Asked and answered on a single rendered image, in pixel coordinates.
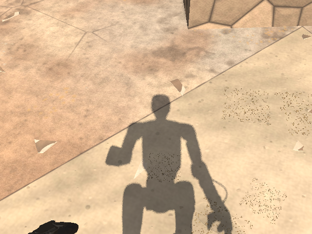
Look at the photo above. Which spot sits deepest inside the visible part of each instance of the robot left hand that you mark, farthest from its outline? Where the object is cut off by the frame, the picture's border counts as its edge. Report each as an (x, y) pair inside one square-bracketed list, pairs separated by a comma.
[(52, 227)]

